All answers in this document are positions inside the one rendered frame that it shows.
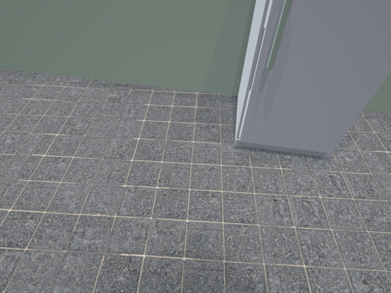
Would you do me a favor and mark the handle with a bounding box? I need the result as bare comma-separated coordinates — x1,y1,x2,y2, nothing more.
267,0,293,70

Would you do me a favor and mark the fridge door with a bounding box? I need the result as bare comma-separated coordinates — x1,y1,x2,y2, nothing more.
239,0,391,154

